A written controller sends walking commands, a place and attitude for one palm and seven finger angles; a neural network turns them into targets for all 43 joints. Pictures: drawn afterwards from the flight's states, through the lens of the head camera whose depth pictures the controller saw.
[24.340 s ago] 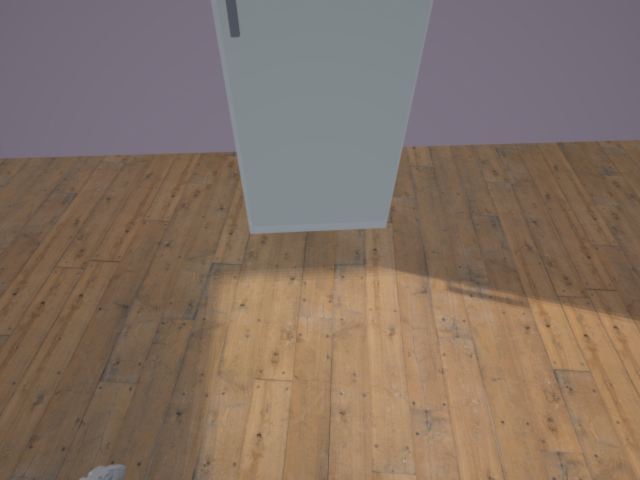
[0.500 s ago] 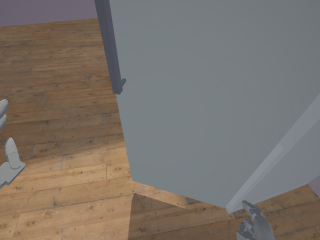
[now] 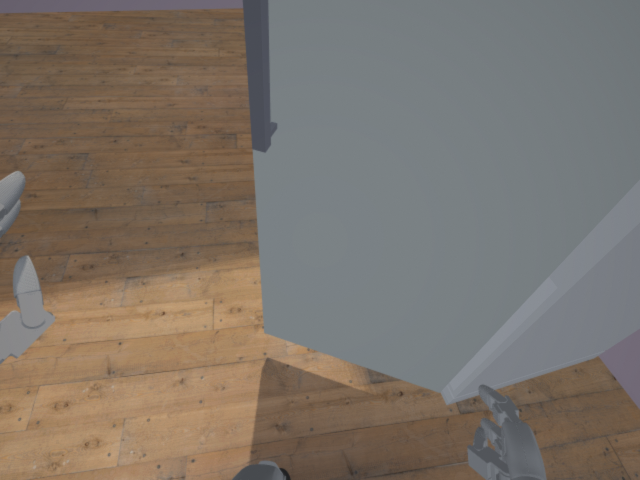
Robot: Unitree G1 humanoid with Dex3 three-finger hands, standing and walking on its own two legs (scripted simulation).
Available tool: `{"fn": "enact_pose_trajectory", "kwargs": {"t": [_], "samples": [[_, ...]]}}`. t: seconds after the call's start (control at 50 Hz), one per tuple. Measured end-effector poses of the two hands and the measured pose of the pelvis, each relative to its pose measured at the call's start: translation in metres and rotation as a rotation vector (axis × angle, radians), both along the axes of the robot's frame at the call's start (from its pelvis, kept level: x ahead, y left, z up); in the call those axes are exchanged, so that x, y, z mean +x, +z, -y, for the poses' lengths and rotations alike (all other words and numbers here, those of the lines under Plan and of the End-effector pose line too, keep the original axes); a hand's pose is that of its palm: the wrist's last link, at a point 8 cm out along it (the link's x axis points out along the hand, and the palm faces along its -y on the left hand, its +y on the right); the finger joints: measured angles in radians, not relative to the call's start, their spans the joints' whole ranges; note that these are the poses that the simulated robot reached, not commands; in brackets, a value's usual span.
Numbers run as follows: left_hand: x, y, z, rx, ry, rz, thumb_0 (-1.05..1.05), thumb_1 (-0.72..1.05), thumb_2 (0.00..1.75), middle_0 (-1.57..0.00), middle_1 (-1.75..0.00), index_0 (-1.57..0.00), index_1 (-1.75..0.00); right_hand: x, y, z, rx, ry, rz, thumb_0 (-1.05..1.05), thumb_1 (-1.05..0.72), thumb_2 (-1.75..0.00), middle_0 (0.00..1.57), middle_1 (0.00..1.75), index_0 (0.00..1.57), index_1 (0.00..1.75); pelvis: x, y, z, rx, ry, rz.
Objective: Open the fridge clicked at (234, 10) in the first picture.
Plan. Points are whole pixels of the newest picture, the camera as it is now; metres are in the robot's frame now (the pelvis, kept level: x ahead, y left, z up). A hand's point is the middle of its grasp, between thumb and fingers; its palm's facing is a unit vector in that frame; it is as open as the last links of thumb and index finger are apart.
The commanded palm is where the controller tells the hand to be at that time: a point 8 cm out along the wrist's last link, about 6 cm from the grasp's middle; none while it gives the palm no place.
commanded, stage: step back with the hand held close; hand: left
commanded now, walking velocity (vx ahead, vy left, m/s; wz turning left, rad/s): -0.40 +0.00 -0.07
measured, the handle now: (264, 33) +0.58 +0.14 +0.26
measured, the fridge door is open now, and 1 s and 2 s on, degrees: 55 55 55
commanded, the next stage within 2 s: stop stepping back and stand still in 0.30 s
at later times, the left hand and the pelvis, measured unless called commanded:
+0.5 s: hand out of the picture +0.13 +0.27 +0.18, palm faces +0.30 -0.84 -0.45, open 7.4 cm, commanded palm +0.07 +0.31 +0.19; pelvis -0.09 +0.02 +0.02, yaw -4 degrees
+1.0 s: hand out of the picture +0.04 +0.29 +0.19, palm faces +0.35 -0.79 -0.50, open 7.4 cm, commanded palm -0.01 +0.33 +0.19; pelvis -0.16 +0.04 +0.01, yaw -3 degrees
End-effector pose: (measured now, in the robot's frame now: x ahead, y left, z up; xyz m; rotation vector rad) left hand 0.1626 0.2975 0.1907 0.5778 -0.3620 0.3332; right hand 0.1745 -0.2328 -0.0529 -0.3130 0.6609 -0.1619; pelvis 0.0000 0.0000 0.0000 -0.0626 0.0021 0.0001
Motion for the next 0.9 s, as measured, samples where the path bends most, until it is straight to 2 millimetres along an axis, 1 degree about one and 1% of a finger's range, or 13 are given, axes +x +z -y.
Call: {"fn": "enact_pose_trajectory", "kwargs": {"t": [0.12,0.18,0.22,0.3,0.38,0.44,0.52,0.58,0.64,0.7,0.78,0.84,0.9], "samples": [[-0.02,0.009,-0.019,0.029,0.058,0.007,0.01,0.88,0.9,-0.21,-0.3,-0.22,-0.3,-0.01,0.006,-0.009,0.013,0.018,0.012,0.01,-0.9,-0.9,0.2,0.3,0.2,0.3,-0.014,0.005,0.001,-0.027,0.045,-0.024],[-0.036,0.005,-0.018,0.012,0.083,-0.002,0.01,0.89,0.9,-0.21,-0.3,-0.22,-0.3,-0.014,0.0,-0.011,0.033,0.044,0.003,0.01,-0.9,-0.9,0.2,0.3,0.2,0.3,-0.022,0.001,0.004,0.01,0.01,-0.064],[-0.041,0.001,-0.014,-0.025,0.078,-0.01,0.01,0.89,0.9,-0.21,-0.3,-0.22,-0.3,-0.021,-0.003,-0.013,0.031,0.047,-0.027,0.01,-0.9,-0.9,0.2,0.3,0.2,0.3,-0.028,0.003,0.001,0.008,-0.015,-0.055],[-0.037,-0.004,-0.013,-0.072,0.03,0.002,0.01,0.89,0.9,-0.21,-0.3,-0.22,-0.3,-0.036,-0.002,-0.018,0.009,0.017,-0.058,0.01,-0.9,-0.9,0.2,0.3,0.2,0.3,-0.034,0.006,-0.01,0.016,-0.02,-0.041],[-0.033,-0.003,-0.018,-0.081,-0.028,-0.013,0.01,0.88,0.9,-0.21,-0.3,-0.22,-0.3,-0.054,0.011,-0.025,0.019,-0.014,-0.013,0.01,-0.9,-0.9,0.2,0.3,0.2,0.3,-0.059,0.01,-0.016,0.01,-0.037,-0.019],[-0.045,0.001,-0.017,-0.067,-0.064,-0.052,0.01,0.89,0.9,-0.21,-0.3,-0.22,-0.3,-0.074,0.023,-0.028,0.039,-0.03,0.042,0.01,-0.9,-0.9,0.2,0.3,0.2,0.3,-0.077,0.014,-0.019,-0.01,-0.062,-0.011],[-0.077,0.007,-0.015,-0.051,-0.078,-0.095,0.01,0.89,0.9,-0.21,-0.3,-0.22,-0.3,-0.106,0.029,-0.026,0.045,-0.046,0.058,0.01,-0.9,-0.9,0.2,0.3,0.2,0.3,-0.096,0.018,-0.02,-0.023,-0.055,-0.019],[-0.108,0.009,-0.016,-0.003,-0.052,-0.1,0.01,0.89,0.9,-0.21,-0.3,-0.22,-0.3,-0.13,0.021,-0.02,0.032,-0.038,0.038,0.01,-0.9,-0.9,0.2,0.3,0.2,0.3,-0.113,0.011,-0.019,0.04,-0.071,-0.035],[-0.13,0.009,-0.024,-0.049,-0.014,-0.062,0.01,0.88,0.9,-0.21,-0.3,-0.22,-0.3,-0.158,0.009,-0.014,0.006,-0.056,-0.037,0.01,-0.9,-0.9,0.2,0.3,0.2,0.3,-0.125,0.011,-0.026,0.036,-0.085,-0.009],[-0.137,0.002,-0.039,-0.131,0.052,0.002,0.01,0.88,0.9,-0.21,-0.3,-0.22,-0.3,-0.186,0.002,-0.012,-0.019,-0.091,-0.089,0.01,-0.9,-0.9,0.2,0.3,0.2,0.3,-0.128,0.011,-0.034,0.044,-0.067,0.003],[-0.133,-0.013,-0.056,-0.198,0.085,0.044,0.01,0.89,0.9,-0.21,-0.3,-0.22,-0.3,-0.21,-0.009,-0.016,-0.045,-0.128,-0.094,0.01,-0.9,-0.9,0.2,0.3,0.2,0.3,-0.14,0.001,-0.05,0.034,-0.03,0.019],[-0.132,-0.012,-0.055,-0.171,0.051,0.002,0.01,0.89,0.9,-0.2,-0.3,-0.21,-0.3,-0.223,-0.007,-0.03,0.0,-0.147,-0.071,0.02,-0.9,-0.9,0.2,0.3,0.2,0.3,-0.151,0.006,-0.051,0.052,-0.045,0.038],[-0.139,0.0,-0.045,-0.103,-0.005,-0.033,0.01,0.89,0.9,-0.2,-0.3,-0.21,-0.3,-0.233,-0.004,-0.047,0.06,-0.129,-0.059,0.02,-0.9,-0.9,0.2,0.3,0.2,0.3,-0.157,0.013,-0.048,0.044,-0.051,0.038]]}}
